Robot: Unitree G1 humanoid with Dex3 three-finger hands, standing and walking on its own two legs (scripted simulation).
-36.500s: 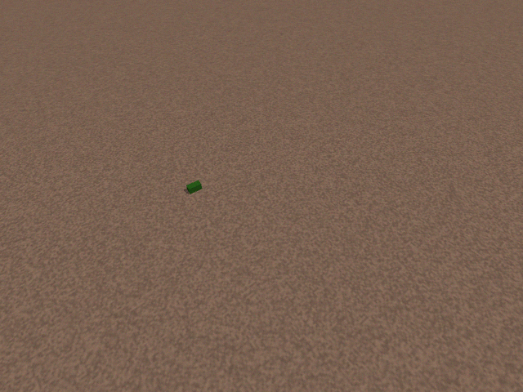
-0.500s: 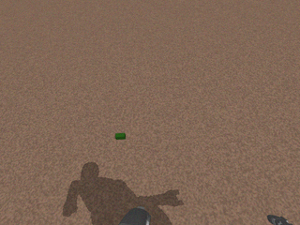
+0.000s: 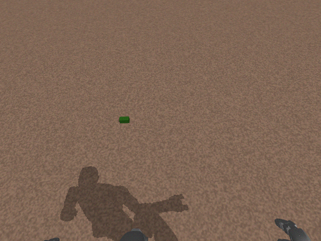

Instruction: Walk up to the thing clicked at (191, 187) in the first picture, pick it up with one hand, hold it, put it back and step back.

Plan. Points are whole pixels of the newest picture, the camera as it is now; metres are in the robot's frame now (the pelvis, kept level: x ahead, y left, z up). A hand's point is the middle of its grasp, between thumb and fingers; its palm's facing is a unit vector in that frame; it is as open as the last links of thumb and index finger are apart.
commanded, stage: step back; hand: left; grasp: from above
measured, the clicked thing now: (124, 119) +0.98 +0.33 -0.73
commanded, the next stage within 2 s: stand in 1.14 s
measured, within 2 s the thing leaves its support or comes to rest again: neither
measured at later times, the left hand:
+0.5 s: hand out of the picture -0.03 +0.28 -0.13, palm faces +0.07 -0.92 -0.39, open 7.4 cm
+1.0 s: hand out of the picture +0.03 +0.29 -0.14, palm faces +0.08 -0.93 -0.35, open 7.4 cm
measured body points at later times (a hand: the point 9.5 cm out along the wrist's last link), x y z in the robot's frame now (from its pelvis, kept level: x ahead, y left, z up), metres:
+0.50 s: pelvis -0.07 -0.01 +0.01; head -0.07 -0.01 +0.46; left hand -0.04 +0.32 -0.10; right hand +0.01 -0.30 -0.11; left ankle -0.07 +0.12 -0.72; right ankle -0.04 -0.12 -0.71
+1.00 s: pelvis -0.02 +0.02 +0.02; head +0.00 +0.03 +0.47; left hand +0.03 +0.34 -0.11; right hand +0.09 -0.27 -0.10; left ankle -0.03 +0.14 -0.72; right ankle -0.03 -0.12 -0.72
